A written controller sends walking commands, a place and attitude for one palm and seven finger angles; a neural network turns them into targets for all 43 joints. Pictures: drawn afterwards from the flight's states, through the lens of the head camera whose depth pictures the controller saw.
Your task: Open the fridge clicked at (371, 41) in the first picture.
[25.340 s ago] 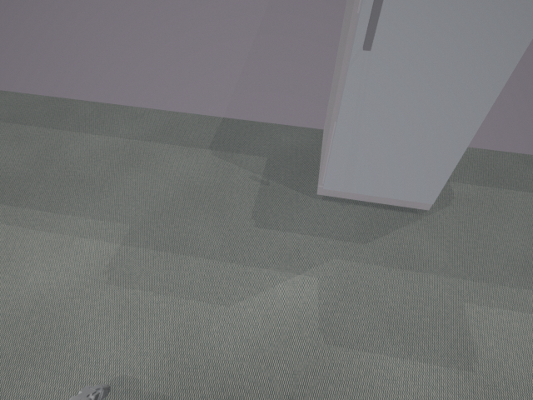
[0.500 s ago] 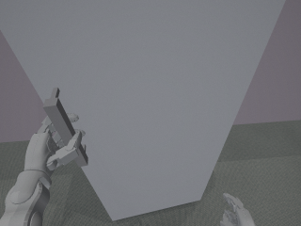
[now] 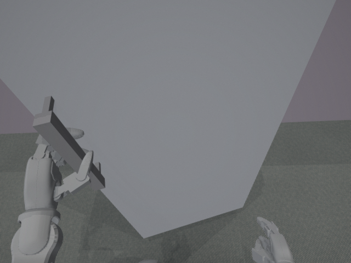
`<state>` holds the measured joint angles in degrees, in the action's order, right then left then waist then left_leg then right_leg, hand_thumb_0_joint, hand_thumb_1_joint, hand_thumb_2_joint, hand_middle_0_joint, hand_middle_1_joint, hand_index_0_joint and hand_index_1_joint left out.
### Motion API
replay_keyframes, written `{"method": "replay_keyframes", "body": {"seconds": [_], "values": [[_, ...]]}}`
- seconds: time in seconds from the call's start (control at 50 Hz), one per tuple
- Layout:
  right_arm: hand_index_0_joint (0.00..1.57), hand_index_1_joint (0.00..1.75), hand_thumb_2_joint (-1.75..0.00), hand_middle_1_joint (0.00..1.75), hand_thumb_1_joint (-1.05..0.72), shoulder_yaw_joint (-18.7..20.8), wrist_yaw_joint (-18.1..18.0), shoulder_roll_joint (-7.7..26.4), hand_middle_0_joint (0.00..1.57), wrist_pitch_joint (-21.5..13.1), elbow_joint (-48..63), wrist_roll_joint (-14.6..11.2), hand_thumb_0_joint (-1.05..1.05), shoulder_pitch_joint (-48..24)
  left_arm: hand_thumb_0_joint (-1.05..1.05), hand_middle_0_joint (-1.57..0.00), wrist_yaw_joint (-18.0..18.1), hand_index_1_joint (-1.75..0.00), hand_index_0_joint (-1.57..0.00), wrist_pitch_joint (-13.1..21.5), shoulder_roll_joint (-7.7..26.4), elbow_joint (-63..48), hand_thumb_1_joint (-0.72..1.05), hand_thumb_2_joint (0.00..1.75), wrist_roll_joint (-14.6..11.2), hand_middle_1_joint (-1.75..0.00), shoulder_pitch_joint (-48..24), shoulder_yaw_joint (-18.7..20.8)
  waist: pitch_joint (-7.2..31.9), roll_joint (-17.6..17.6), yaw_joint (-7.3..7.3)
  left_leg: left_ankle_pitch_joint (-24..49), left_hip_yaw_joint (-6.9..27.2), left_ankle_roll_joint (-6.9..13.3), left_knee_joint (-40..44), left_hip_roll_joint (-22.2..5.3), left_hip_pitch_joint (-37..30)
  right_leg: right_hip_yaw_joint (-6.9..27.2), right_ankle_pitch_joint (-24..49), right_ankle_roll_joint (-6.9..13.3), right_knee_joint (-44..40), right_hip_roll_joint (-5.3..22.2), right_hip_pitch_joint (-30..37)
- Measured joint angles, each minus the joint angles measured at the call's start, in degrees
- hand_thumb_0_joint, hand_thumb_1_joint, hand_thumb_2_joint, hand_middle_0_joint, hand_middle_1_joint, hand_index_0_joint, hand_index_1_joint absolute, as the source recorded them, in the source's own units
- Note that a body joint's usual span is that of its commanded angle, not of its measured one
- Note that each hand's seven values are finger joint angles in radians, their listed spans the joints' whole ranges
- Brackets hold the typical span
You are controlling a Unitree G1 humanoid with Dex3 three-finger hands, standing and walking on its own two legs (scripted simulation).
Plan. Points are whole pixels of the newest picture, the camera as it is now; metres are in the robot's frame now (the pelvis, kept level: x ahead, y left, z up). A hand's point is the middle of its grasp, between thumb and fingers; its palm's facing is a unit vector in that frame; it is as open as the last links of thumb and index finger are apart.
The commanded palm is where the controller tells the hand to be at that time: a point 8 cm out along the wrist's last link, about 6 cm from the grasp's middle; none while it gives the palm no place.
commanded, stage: walk backward, drawing the door open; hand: left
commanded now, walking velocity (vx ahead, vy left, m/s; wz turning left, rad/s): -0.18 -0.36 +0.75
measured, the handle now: (77, 149) +0.30 +0.19 +0.15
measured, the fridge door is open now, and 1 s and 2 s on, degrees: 16 47 75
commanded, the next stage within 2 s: stop walking and hold the door back in 1.62 s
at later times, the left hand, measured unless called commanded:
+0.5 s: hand (107, 243) +0.14 +0.10 +0.15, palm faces +0.37 -0.90 -0.24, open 7.2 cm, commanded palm +0.09 +0.13 +0.15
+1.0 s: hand out of the picture +0.06 -0.01 +0.15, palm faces +0.71 -0.66 -0.24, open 7.1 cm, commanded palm +0.00 +0.00 +0.15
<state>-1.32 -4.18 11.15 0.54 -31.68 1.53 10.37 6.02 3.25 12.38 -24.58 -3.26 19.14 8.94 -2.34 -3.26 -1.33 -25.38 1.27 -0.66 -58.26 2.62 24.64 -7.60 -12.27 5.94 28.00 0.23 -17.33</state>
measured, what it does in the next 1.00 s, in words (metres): steps to the right, turning left: left foot, then right foot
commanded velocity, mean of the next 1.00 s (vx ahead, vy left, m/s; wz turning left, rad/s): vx -0.15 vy -0.38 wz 0.75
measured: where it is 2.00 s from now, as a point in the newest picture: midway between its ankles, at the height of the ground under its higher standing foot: outside the picture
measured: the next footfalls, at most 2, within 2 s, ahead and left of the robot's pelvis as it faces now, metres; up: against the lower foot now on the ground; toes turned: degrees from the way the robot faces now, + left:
left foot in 0.20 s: -0.01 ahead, +0.11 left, +0.00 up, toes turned +12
right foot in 0.52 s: +0.02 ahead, -0.26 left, +0.00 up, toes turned +22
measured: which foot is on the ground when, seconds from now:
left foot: up 0.00-0.18, down 0.20-0.54, up 0.56-0.78, down 0.80-1.00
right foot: down 0.00-0.20, up 0.22-0.50, down 0.52-0.80, up 0.82-1.00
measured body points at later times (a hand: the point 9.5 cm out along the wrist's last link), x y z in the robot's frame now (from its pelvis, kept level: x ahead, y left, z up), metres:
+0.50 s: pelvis -0.06 -0.12 -0.01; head -0.02 -0.10 +0.44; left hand +0.11 +0.14 +0.16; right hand +0.16 -0.26 -0.11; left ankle -0.05 +0.10 -0.74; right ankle -0.01 -0.27 -0.72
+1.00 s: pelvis -0.06 -0.32 +0.00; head -0.01 -0.26 +0.44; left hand +0.02 +0.02 +0.16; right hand +0.21 -0.37 -0.10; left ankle -0.13 -0.16 -0.74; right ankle +0.10 -0.40 -0.67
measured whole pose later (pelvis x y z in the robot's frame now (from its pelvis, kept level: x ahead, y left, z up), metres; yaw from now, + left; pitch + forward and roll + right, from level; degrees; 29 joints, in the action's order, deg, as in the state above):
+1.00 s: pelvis -0.06 -0.32 +0.00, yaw +42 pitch -1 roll -4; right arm 1.0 -3.0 7.4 -7.4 -36.4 1.9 8.0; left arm 2.2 5.1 15.0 -25.9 0.2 5.4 6.2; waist -12.4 -1.5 -0.3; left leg -10.3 4.2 -4.5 -28.2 -8.0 16.8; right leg 0.5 -18.2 -2.6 55.5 0.0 -31.1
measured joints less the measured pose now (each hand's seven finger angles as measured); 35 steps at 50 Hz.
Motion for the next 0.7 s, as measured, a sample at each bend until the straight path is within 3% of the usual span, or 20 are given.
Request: {"method": "replay_keyframes", "body": {"seconds": [0.1, 0.18, 0.2, 0.22, 0.26, 0.3, 0.34, 0.4, 0.48, 0.52, 0.56, 0.6, 0.64, 0.66, 0.7], "values": [[0.20, 0.30, -0.90, 0.30, -0.91, 0.2, -1.1, 0.0, 0.20, 0.2, -0.3, 0.1, 0.01, 0.7, -0.08, -0.45, -0.1, -1.39, -0.22, -0.4, -0.5, -3.5, 0.58, 0.73, 1.2, -1.40, -0.1, -2.7, -0.9, 1.9, -0.77, 1.8, -3.9, 0.1, 3.0, -3.2, 0.8, -3.4, 0.3, 0.9, 0.6, 0.2, -0.3], [0.20, 0.30, -0.90, 0.30, -0.91, 0.2, -1.7, 0.0, 0.20, -1.2, -0.4, 0.3, 0.01, 1.8, -0.08, -0.45, -0.5, -1.35, -0.22, -1.0, -0.1, -7.3, 0.58, 0.72, 2.0, -1.40, -0.2, -6.6, -0.3, 2.9, -1.49, 6.5, -6.4, 0.2, 15.6, -5.4, -4.5, -7.3, -0.6, 1.5, 3.2, -0.1, -2.1], [0.20, 0.30, -0.90, 0.30, -0.91, 0.2, -1.8, 0.3, 0.20, -1.8, 0.2, 0.4, 0.01, 2.1, -0.08, -0.45, -0.6, -1.34, -0.21, -1.0, 0.1, -8.5, 0.58, 0.72, 1.9, -1.40, -0.2, -7.5, 0.0, 2.6, -1.53, 7.8, -5.8, 0.5, 20.7, -5.9, -6.7, -8.2, -1.7, 0.8, 5.8, -0.2, -3.8], [0.20, 0.30, -0.90, 0.30, -0.91, 0.6, -1.8, -0.4, 0.20, -2.6, -0.1, 0.6, 0.01, 1.8, -0.08, -0.45, -0.7, -1.33, -0.21, -0.6, 0.8, -9.0, 0.58, 0.72, 1.9, -1.40, -0.9, -7.9, -0.3, 3.7, -1.57, 6.1, -5.6, 0.4, 21.5, -5.4, -6.6, -6.7, -5.5, -1.4, 10.7, 0.1, -6.3], [0.20, 0.30, -0.90, 0.30, -0.91, 0.9, -1.5, -2.2, 0.20, -3.6, -1.2, 1.3, 0.01, 1.3, -0.09, -0.45, -0.6, -1.32, -0.22, 0.2, 2.2, -8.2, 0.58, 0.72, 2.8, -1.40, -2.6, -8.9, -2.3, 5.6, -1.49, 6.9, -4.3, 0.0, 22.1, -4.5, -7.0, -0.5, -10.6, -5.1, 23.3, -1.1, -10.4], [0.20, 0.30, -0.90, 0.30, -0.91, 0.7, -0.7, -3.5, 0.20, -4.7, -2.0, 1.8, 0.01, 1.4, -0.09, -0.45, -1.3, -1.32, -0.21, -0.1, 3.0, -7.3, 0.58, 0.71, 3.8, -1.40, -4.0, -9.5, -3.6, 5.2, -2.06, 10.7, -0.8, -1.0, 25.3, -5.0, -7.5, 2.9, -12.6, -7.0, 32.3, -2.6, -13.2], [0.20, 0.30, -0.90, 0.30, -0.91, 0.3, 0.3, -4.3, 0.20, -5.9, -2.9, 1.7, 0.01, 1.1, -0.08, -0.46, -2.0, -1.32, -0.21, 0.0, 3.4, -6.5, 0.58, 0.71, 4.5, -1.40, -5.0, -9.7, -4.5, 4.1, -1.69, 13.9, 2.1, -2.1, 28.8, -6.4, -7.8, 5.1, -11.3, -8.1, 35.9, -3.1, -14.9], [0.20, 0.30, -0.89, 0.30, -0.90, 0.3, 1.3, -4.8, 0.20, -6.9, -3.7, 0.9, 0.01, 0.5, -0.07, -0.45, -2.5, -1.32, -0.22, 0.0, 2.6, -5.8, 0.58, 0.72, 4.6, -1.39, -5.8, -9.6, -5.1, 2.7, -0.46, 16.9, 5.3, -4.0, 32.2, -8.6, -7.5, 7.8, -7.8, -8.6, 29.8, -2.0, -13.0], [0.20, 0.30, -0.89, 0.30, -0.90, 0.8, 1.6, -5.2, 0.20, -7.4, -4.2, -0.2, 0.01, -0.1, -0.08, -0.45, -2.3, -1.33, -0.22, -0.2, 2.8, -5.0, 0.56, 0.75, 3.1, -1.39, -6.2, -7.6, -3.7, 1.6, 0.06, 18.5, 9.6, -6.0, 32.7, -9.8, -4.8, 9.7, -9.5, -9.3, 14.6, -0.9, -4.3], [0.20, 0.30, -0.89, 0.30, -0.90, 1.0, 1.6, -5.3, 0.20, -7.5, -4.4, -0.5, 0.01, -0.6, -0.09, -0.45, -1.8, -1.34, -0.21, -0.2, 3.6, -4.9, 0.55, 0.76, 2.5, -1.39, -6.4, -5.6, -2.5, 1.9, 0.36, 17.8, 11.3, -5.8, 30.8, -9.4, -2.1, 9.0, -8.0, -9.1, 5.2, -0.5, 1.6], [0.20, 0.30, -0.89, 0.30, -0.90, 1.5, 1.6, -4.1, 0.20, -7.1, -5.6, -1.1, 0.01, -2.8, -0.10, -0.45, -1.4, -1.34, -0.21, -0.3, 2.5, -4.3, 0.55, 0.77, 2.5, -1.39, -7.3, -3.9, -3.7, 0.4, 0.34, 9.0, 11.8, -3.7, 22.4, -9.7, 1.9, 6.8, -3.7, -7.2, 4.0, -1.6, 2.0], [0.20, 0.30, -0.89, 0.30, -0.90, 2.4, 1.0, -2.6, 0.20, -6.5, -6.9, -1.4, 0.01, -4.0, -0.09, -0.45, -1.5, -1.35, -0.21, -0.4, 1.8, -3.4, 0.56, 0.77, 2.6, -1.40, -7.8, -4.0, -4.4, 0.5, -0.09, -1.4, 7.8, -2.1, 5.5, -7.0, 6.9, 4.5, -4.5, -5.5, 5.1, -0.5, 1.8], [0.20, 0.30, -0.89, 0.30, -0.90, 3.2, 0.2, -1.6, 0.20, -5.9, -7.2, -1.1, 0.01, -3.9, -0.08, -0.45, -2.2, -1.35, -0.21, -0.2, 1.2, -2.9, 0.56, 0.76, 2.8, -1.40, -7.4, -4.2, -4.4, 1.6, -0.06, -4.6, 2.1, -1.7, -6.9, -4.9, 8.9, 3.0, -4.8, -4.5, 4.7, 0.9, 2.1], [0.20, 0.30, -0.89, 0.30, -0.91, 3.5, -0.3, -1.3, 0.20, -5.8, -6.8, -0.8, 0.01, -3.7, -0.08, -0.45, -2.6, -1.35, -0.21, 0.1, 1.0, -2.9, 0.56, 0.76, 2.9, -1.40, -7.1, -4.2, -4.5, 2.2, -0.18, -4.6, -0.8, -1.8, -9.4, -4.4, 8.5, 2.1, -4.6, -4.1, 4.2, 1.4, 2.4], [0.20, 0.30, -0.90, 0.30, -0.91, 3.8, -1.0, -0.8, 0.20, -5.6, -5.7, -0.5, 0.01, -3.0, -0.08, -0.45, -3.3, -1.35, -0.21, 0.8, 0.8, -3.1, 0.57, 0.76, 3.2, -1.40, -7.0, -4.6, -4.8, 3.3, -0.65, -4.1, -5.8, -1.7, -6.7, -4.2, 5.6, -0.3, -4.1, -3.3, 3.5, 2.3, 2.7]]}}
